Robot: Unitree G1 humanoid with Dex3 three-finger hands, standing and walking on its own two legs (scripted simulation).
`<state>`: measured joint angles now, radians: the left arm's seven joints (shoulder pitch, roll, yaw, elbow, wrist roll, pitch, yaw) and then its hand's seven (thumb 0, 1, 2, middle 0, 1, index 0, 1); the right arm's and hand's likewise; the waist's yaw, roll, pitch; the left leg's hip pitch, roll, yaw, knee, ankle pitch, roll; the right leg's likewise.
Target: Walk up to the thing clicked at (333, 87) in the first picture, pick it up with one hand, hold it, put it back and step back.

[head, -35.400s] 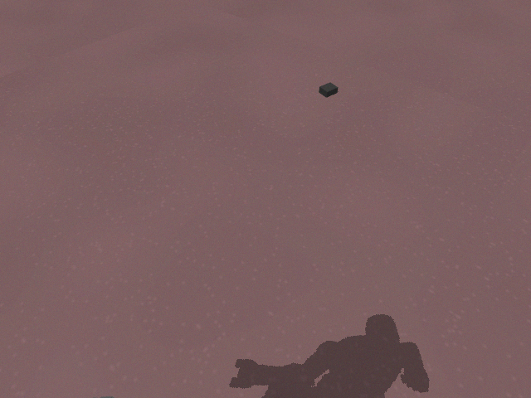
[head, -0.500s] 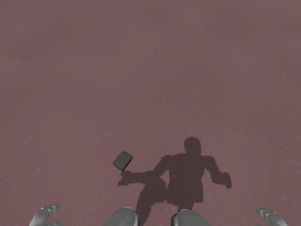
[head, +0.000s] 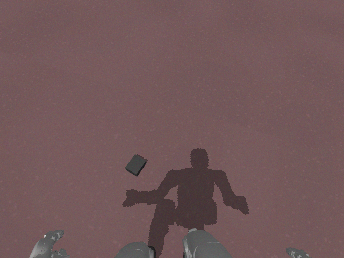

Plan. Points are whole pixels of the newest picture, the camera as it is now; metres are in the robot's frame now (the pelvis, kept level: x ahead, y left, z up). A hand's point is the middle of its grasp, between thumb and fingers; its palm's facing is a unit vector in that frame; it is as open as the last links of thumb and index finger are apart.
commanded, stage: step back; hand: left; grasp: from above
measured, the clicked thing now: (136, 165) +0.57 +0.18 -0.74
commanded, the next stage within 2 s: none
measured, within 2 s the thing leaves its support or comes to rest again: neither
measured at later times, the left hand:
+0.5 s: hand out of the picture +0.01 +0.24 -0.15, palm faces -0.02 -0.93 -0.37, open 7.4 cm
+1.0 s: hand out of the picture -0.21 +0.21 -0.15, palm faces -0.07 -0.92 -0.40, open 7.4 cm
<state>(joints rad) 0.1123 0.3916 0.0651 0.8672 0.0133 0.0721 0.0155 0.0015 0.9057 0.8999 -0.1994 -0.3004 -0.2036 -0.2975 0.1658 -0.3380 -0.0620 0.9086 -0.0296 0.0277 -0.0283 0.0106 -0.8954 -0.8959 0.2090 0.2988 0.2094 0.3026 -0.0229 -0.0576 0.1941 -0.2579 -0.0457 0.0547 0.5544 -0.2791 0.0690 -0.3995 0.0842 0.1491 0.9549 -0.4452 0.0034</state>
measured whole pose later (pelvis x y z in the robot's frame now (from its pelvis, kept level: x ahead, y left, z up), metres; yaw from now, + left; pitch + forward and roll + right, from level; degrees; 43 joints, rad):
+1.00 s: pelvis -0.30 -0.06 -0.02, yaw -3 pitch -3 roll -1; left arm 0.21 0.36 0.08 0.84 0.04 0.07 -0.03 0.00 0.91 0.90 -0.20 -0.30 -0.20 -0.30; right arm 0.10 -0.42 -0.07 0.81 -0.02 0.05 -0.03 0.01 -0.90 -0.90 0.21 0.30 0.21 0.30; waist 0.01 0.06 0.17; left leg -0.50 0.03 -0.11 0.83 -0.40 -0.01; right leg -0.27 0.03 0.04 0.71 -0.39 -0.01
